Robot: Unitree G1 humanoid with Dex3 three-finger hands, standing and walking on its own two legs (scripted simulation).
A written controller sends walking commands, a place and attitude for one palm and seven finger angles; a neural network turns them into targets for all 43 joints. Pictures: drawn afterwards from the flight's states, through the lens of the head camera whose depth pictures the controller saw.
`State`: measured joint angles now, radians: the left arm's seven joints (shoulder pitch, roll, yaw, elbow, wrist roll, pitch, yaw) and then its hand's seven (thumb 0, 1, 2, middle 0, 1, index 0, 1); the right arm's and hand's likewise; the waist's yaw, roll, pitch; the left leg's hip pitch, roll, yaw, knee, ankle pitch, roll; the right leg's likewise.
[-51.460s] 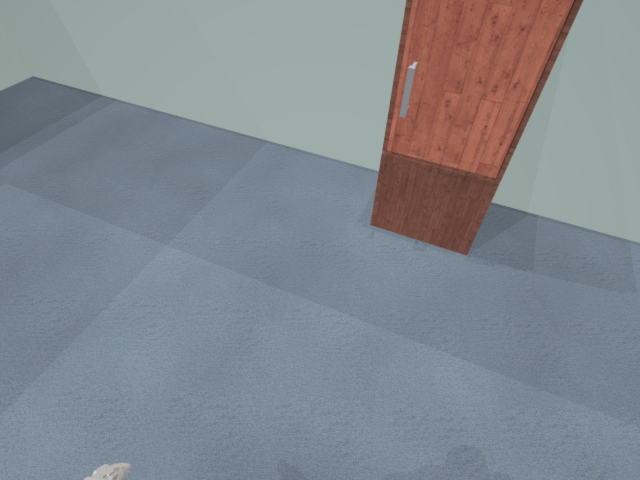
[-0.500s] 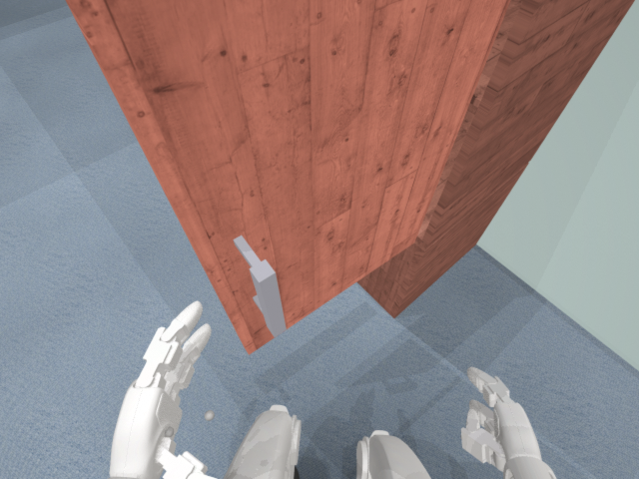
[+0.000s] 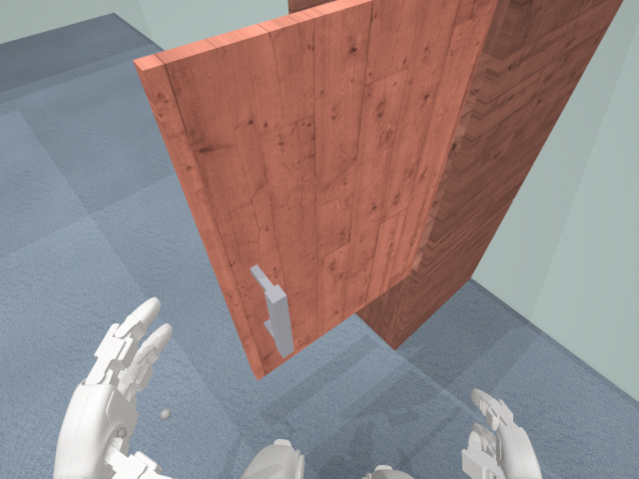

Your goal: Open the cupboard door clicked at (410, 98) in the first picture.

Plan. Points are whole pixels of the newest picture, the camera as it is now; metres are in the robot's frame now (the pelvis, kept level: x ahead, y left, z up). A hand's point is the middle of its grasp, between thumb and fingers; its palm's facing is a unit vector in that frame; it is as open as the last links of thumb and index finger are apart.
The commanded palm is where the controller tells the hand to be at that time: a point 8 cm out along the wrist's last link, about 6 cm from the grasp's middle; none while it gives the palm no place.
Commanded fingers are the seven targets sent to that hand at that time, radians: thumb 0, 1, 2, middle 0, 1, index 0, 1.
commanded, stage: draw the hand back to the body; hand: left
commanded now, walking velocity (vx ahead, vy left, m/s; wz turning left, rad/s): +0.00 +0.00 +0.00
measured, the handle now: (272, 314) +0.33 +0.09 +0.01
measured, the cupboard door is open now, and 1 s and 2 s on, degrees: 85 85 85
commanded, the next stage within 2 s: step back with the hand held close in 1.24 s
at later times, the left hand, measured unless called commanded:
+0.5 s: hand (52, 355) +0.20 +0.25 +0.16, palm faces +0.26 -0.89 -0.37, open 13.4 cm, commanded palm +0.16 +0.29 +0.20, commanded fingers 0.00 0.31 0.64 -0.18 -0.30 -0.18 -0.30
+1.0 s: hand out of the picture +0.23 +0.28 +0.27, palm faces +0.45 -0.80 -0.40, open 7.9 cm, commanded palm +0.18 +0.32 +0.27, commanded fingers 0.00 0.90 0.90 -0.20 -0.30 -0.20 -0.30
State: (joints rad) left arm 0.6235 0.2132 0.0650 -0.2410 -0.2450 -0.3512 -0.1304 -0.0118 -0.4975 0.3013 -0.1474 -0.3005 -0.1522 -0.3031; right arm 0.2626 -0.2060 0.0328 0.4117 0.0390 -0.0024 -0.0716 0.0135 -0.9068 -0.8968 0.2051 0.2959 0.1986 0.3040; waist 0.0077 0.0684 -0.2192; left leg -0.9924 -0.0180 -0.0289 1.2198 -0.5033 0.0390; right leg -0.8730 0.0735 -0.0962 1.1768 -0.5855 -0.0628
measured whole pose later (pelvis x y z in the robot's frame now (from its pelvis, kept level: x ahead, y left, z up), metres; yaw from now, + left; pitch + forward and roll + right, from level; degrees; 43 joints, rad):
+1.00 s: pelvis +0.04 +0.02 +0.10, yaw -1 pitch -1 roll -1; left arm 0.48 0.36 0.35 -0.42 -0.09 -0.07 0.13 0.01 0.80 0.86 -0.20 -0.30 -0.20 -0.30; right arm 0.22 -0.25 0.04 0.57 0.02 -0.07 -0.07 0.01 -0.91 -0.90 0.20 0.30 0.20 0.30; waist 0.05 0.07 -0.04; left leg -0.23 -0.05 0.02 0.52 -0.27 0.07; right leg -0.13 0.04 0.00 0.46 -0.31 -0.02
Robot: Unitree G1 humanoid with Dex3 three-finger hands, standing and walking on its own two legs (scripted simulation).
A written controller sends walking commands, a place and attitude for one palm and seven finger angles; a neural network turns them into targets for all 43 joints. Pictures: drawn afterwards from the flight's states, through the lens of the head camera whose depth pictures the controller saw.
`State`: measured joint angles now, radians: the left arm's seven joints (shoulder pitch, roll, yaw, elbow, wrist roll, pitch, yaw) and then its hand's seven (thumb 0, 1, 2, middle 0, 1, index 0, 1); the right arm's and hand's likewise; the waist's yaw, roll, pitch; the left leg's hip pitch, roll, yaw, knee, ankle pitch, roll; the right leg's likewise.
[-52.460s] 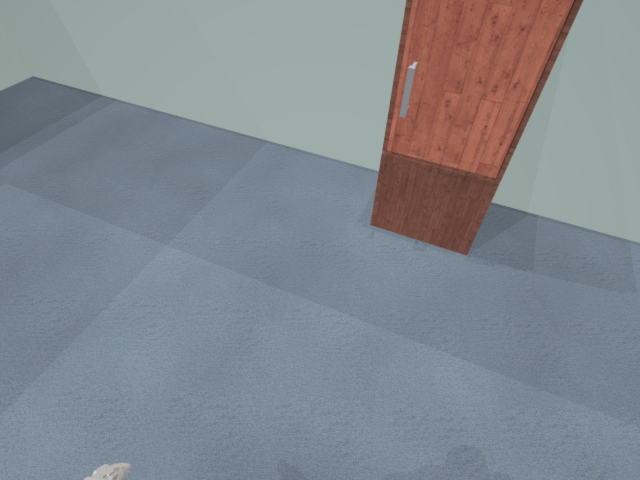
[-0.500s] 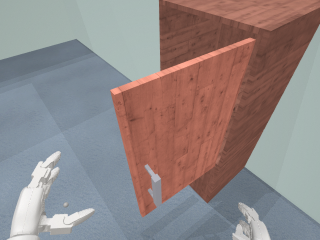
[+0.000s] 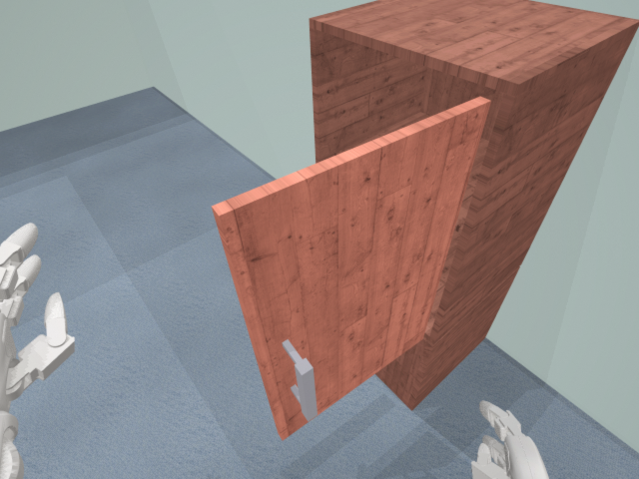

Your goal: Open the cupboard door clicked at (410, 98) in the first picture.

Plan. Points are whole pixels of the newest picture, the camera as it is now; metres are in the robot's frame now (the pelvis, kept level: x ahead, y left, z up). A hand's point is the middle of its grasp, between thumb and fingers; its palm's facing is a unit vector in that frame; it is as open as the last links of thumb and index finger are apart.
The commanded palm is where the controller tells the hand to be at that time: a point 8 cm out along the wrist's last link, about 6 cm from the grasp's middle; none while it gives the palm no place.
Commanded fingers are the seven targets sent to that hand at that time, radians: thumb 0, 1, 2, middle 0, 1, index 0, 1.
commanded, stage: draw the hand back to the body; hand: left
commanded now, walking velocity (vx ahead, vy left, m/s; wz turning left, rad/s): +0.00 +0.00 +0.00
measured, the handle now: (299, 381) +0.29 +0.07 -0.09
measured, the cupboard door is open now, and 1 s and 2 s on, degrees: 85 85 85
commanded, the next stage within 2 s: step back with the hand held close in 0.24 s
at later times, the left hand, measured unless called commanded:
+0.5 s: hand (90, 339) +0.20 +0.24 +0.16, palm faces +0.43 -0.79 -0.44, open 7.4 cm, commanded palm +0.14 +0.28 +0.18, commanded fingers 0.00 0.90 0.90 -0.20 -0.30 -0.20 -0.30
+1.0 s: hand (30, 403) +0.14 +0.27 +0.16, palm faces +0.36 -0.79 -0.49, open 7.4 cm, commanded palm +0.08 +0.31 +0.18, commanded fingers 0.00 0.90 0.90 -0.20 -0.30 -0.20 -0.30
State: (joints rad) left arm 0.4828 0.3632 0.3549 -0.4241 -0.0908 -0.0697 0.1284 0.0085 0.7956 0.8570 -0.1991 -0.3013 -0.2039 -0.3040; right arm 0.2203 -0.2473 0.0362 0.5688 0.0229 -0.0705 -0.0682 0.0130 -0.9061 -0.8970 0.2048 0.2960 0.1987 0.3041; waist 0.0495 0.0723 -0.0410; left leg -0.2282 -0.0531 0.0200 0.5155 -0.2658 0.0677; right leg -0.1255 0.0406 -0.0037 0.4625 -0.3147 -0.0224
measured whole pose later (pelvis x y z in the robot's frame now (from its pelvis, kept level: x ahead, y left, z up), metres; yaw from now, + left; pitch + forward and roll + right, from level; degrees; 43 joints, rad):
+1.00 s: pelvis -0.07 +0.01 +0.00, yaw -1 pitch -1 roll -3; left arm 0.58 0.43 0.40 -0.48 -0.05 -0.17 0.14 0.01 0.89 0.90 -0.21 -0.30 -0.21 -0.30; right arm 0.20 -0.25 0.00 0.54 0.02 0.01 -0.09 0.01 -0.91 -0.90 0.20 0.30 0.20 0.30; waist -0.01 0.04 0.01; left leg -0.35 -0.02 0.04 0.51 -0.16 0.08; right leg -0.25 0.07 0.01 0.45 -0.19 -0.01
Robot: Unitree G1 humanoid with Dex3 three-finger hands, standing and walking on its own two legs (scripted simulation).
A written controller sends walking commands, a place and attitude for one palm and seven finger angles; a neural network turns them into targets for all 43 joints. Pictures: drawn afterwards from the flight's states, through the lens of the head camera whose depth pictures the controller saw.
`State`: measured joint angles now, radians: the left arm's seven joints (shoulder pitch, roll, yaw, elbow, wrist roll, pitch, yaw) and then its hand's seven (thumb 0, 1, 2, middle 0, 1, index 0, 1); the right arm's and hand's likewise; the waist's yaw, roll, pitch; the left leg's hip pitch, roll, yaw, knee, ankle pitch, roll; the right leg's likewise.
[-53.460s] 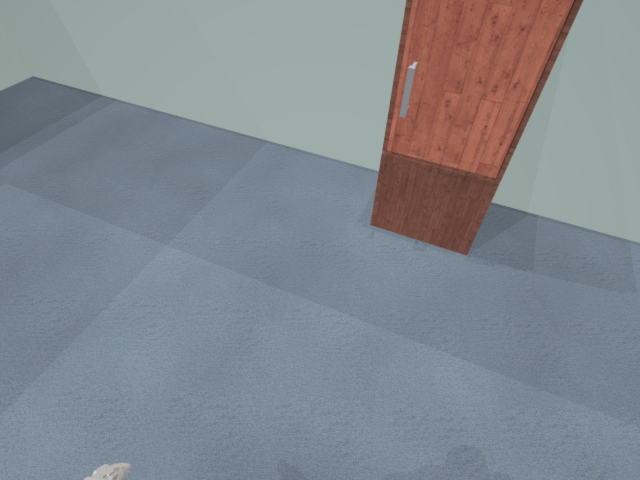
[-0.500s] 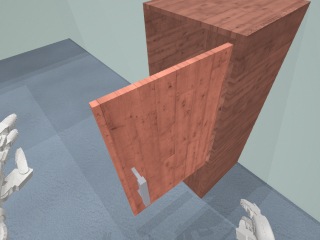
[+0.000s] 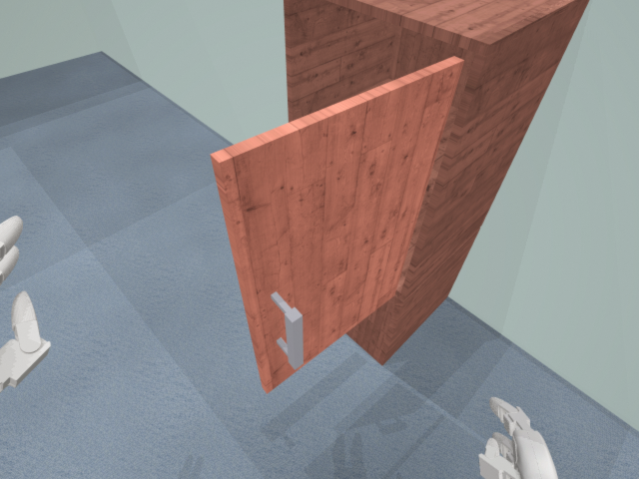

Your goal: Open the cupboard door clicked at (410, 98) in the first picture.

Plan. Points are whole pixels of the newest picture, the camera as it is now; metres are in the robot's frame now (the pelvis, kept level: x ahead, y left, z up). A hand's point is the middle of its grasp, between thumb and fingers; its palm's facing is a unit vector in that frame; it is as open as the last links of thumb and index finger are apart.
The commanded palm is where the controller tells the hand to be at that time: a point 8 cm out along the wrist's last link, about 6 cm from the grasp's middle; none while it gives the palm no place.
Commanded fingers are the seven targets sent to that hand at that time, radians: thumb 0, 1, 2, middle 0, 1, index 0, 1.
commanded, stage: step back with the hand held close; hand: left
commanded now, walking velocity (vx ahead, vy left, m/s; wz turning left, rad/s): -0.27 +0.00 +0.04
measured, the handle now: (287, 332) +0.36 +0.07 -0.09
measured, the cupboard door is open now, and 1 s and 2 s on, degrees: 85 85 85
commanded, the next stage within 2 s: stop stepping back and stand still in 0.74 s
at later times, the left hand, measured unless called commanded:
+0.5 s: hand out of the picture +0.08 +0.31 +0.17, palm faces +0.50 -0.76 -0.41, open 7.4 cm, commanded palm +0.01 +0.34 +0.18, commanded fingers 0.00 0.90 0.90 -0.20 -0.30 -0.20 -0.30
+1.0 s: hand out of the picture -0.03 +0.37 +0.19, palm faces +0.40 -0.89 -0.23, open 7.4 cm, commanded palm -0.14 +0.40 +0.18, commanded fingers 0.00 0.90 0.90 -0.20 -0.30 -0.20 -0.30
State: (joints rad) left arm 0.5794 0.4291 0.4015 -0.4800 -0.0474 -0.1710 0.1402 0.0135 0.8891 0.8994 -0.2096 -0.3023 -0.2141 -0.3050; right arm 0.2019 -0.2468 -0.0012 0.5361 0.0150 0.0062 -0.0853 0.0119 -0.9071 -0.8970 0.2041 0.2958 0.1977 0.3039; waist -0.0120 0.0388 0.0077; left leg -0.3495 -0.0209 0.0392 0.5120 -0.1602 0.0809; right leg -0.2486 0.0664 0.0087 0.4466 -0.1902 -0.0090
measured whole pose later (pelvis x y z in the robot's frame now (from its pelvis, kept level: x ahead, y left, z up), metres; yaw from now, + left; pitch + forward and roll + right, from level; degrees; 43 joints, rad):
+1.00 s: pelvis -0.30 +0.11 -0.01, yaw -4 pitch -6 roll -6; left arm 0.21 0.45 0.46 -0.48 -0.06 -0.16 0.12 0.01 0.89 0.90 -0.20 -0.30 -0.21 -0.30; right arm 0.14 -0.11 0.04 0.65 -0.01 -0.14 0.00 0.01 -0.91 -0.90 0.21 0.30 0.20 0.30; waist -0.02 -0.05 0.11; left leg -0.43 0.04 0.01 0.55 -0.08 0.03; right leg -0.38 0.10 0.06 1.15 -0.56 0.02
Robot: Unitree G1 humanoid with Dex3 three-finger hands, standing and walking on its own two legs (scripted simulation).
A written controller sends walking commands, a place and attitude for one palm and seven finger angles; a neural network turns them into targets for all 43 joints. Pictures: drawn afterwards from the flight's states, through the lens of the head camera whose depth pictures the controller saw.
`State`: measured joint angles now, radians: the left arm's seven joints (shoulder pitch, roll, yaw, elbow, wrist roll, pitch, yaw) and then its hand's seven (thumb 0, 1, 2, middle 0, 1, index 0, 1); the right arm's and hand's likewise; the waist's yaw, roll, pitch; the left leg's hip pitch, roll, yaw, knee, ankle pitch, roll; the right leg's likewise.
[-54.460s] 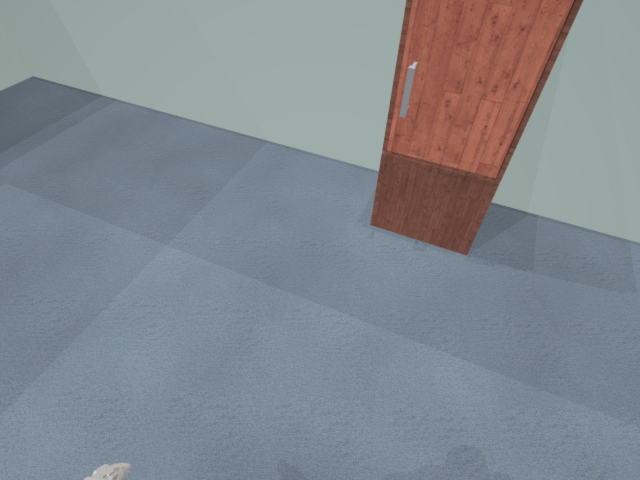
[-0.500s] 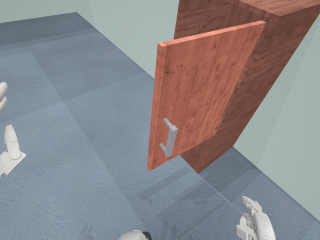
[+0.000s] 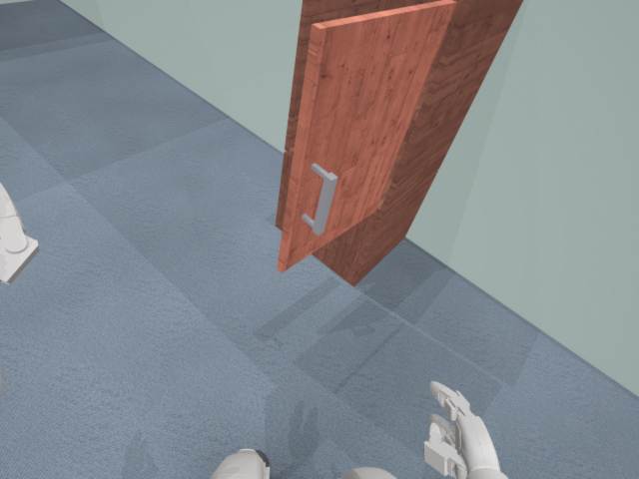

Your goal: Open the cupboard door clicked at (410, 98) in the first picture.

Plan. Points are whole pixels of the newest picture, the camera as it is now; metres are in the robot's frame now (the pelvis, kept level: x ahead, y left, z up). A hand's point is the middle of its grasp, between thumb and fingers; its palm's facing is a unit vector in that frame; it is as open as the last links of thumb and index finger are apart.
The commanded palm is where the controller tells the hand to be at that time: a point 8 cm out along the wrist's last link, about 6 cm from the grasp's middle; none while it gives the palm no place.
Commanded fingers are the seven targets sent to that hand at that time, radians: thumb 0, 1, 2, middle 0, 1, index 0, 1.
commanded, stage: stop stepping back and stand still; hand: left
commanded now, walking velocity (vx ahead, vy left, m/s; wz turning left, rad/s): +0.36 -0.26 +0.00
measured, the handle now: (317, 200) +0.65 +0.01 -0.08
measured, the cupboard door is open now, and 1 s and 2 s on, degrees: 85 85 85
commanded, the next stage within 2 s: let the arm hang, fingers relaxed in 1.50 s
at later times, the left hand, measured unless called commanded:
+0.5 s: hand out of the picture +0.05 +0.34 +0.18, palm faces +0.41 -0.83 -0.38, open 7.4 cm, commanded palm -0.02 +0.38 +0.19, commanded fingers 0.00 0.90 0.90 -0.20 -0.30 -0.20 -0.30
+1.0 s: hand out of the picture +0.09 +0.28 +0.18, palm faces +0.37 -0.79 -0.49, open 7.4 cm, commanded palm +0.03 +0.34 +0.19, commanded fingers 0.00 0.90 0.90 -0.20 -0.30 -0.20 -0.30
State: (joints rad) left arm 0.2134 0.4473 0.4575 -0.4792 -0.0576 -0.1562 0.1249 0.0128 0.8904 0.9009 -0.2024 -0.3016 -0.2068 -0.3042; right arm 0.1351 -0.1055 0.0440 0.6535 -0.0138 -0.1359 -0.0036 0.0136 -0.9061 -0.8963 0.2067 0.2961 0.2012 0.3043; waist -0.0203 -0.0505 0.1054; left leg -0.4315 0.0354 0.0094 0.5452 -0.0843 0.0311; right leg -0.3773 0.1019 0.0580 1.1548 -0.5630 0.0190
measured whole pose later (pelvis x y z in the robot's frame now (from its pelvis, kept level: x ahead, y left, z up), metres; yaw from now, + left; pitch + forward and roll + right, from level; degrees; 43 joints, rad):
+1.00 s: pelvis -0.12 +0.05 +0.00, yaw -3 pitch -2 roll +1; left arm 0.56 0.42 0.42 -0.58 -0.04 -0.23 0.17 0.02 0.89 0.90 -0.21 -0.30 -0.22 -0.31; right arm 0.19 -0.24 -0.05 0.61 0.01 -0.09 -0.09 0.01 -0.91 -0.90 0.20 0.30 0.20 0.30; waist 0.00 -0.03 0.09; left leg -0.35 0.02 0.11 0.62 -0.24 0.02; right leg -0.16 -0.02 -0.09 0.68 -0.48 -0.02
